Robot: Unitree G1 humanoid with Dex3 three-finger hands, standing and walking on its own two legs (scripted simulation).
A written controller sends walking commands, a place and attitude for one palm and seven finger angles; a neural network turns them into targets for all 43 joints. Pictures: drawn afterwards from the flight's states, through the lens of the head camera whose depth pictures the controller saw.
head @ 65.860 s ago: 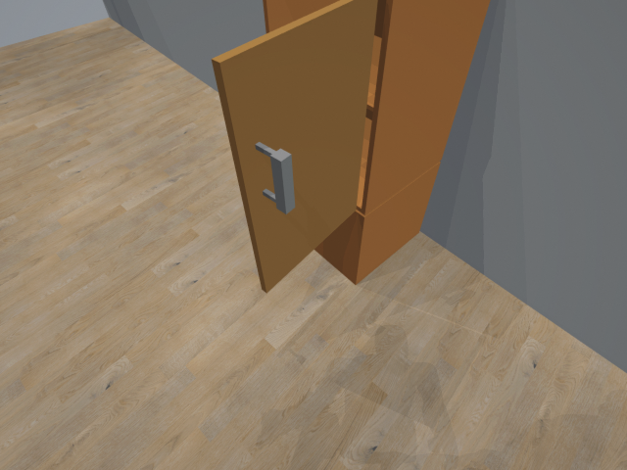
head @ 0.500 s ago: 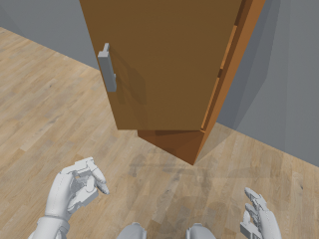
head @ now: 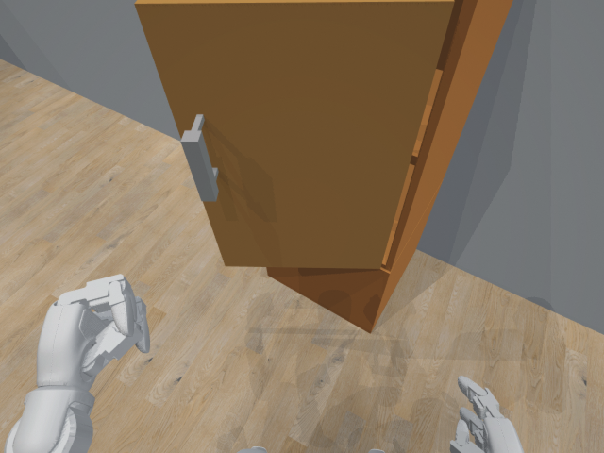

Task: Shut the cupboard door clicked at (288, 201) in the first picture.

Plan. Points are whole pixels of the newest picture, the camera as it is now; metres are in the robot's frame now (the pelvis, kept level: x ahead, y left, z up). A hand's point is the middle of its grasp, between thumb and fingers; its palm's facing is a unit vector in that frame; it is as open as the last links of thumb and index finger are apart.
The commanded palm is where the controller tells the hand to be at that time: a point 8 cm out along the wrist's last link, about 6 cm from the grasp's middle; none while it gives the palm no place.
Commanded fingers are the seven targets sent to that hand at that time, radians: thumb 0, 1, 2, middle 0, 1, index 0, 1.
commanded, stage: raise the hand and make a fist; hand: left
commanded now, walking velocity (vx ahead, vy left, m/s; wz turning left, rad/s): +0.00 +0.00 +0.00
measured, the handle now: (204, 158) +0.53 +0.20 +0.08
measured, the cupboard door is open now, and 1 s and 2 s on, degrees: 31 31 31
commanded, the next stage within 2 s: bring the fist close to the handle in 0.30 s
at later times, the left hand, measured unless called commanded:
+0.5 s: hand (155, 359) +0.21 +0.18 +0.07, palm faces +0.00 -1.00 -0.04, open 3.1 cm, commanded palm +0.21 +0.24 +0.08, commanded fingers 0.00 0.90 0.90 -1.30 -1.50 -1.30 -1.50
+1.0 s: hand (183, 263) +0.32 +0.18 +0.09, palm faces +0.07 -1.00 -0.05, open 3.1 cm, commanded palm +0.31 +0.22 +0.08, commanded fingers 0.00 0.90 0.90 -1.30 -1.50 -1.30 -1.50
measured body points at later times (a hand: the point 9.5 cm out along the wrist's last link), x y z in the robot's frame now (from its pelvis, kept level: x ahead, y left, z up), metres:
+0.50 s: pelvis -0.02 +0.01 +0.00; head +0.01 +0.00 +0.45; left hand +0.20 +0.24 +0.07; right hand +0.15 -0.22 -0.08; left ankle -0.01 +0.14 -0.68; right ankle +0.01 -0.11 -0.68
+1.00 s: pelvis -0.02 +0.01 +0.00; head +0.03 +0.00 +0.45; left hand +0.31 +0.23 +0.09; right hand +0.12 -0.24 -0.10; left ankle -0.01 +0.14 -0.68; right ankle +0.01 -0.11 -0.68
